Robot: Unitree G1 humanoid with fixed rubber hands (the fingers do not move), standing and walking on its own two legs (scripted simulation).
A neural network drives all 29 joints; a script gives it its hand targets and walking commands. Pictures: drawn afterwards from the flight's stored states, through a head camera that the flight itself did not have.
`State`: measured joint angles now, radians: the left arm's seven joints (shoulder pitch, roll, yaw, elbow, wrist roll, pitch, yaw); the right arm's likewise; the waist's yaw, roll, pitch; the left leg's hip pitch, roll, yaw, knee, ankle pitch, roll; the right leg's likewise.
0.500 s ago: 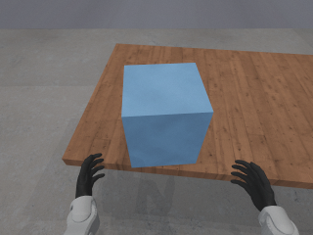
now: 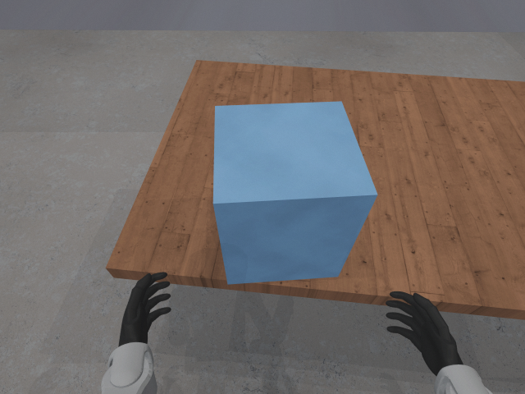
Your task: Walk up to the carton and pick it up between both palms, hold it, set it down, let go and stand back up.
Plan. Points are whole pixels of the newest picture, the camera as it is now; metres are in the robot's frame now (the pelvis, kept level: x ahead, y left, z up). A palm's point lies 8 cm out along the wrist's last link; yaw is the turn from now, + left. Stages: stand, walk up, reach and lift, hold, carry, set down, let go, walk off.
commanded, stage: set down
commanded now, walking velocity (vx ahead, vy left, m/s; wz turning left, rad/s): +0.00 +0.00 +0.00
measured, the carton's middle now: (281, 198) +0.43 +0.00 +0.03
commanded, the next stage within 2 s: let go in 1.26 s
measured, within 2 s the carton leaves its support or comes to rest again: neither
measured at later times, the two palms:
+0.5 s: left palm (134, 343) +0.20 +0.21 -0.04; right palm (424, 360) +0.20 -0.22 -0.05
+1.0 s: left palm (129, 370) +0.17 +0.22 -0.07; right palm (422, 375) +0.18 -0.22 -0.07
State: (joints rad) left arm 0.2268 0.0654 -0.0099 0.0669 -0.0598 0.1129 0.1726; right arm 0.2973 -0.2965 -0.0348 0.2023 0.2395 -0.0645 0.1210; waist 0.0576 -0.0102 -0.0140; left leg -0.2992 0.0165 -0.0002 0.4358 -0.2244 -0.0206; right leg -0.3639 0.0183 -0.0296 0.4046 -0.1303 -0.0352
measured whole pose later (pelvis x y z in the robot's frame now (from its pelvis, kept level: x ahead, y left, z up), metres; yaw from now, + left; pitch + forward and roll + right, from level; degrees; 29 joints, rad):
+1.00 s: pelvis +0.03 +0.01 +0.00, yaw +0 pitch +3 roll -1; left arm 0.32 0.11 -0.02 0.31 -0.06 0.09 0.10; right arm 0.27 -0.25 -0.01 0.63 0.09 -0.25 0.09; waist 0.06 -0.01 0.00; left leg -0.21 0.02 0.00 0.43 -0.28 0.00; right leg -0.25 0.02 -0.03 0.36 -0.16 -0.02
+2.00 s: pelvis +0.05 +0.01 +0.00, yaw +0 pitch +2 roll -1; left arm 0.24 0.23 0.03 0.81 -0.04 -0.01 0.03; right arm 0.22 -0.22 -0.05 0.86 -0.04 -0.06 0.02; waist 0.06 -0.01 -0.05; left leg -0.21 0.02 -0.01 0.52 -0.35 0.00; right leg -0.27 0.02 -0.04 0.48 -0.25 -0.01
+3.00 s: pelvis +0.00 +0.00 +0.00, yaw +0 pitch -2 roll +0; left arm 0.24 0.24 0.03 1.11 -0.04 -0.04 0.02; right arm 0.27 -0.22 -0.05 1.02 -0.03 -0.04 0.02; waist 0.06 -0.01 -0.05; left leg -0.21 0.01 -0.01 0.52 -0.28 0.00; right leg -0.26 0.01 -0.04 0.48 -0.19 -0.02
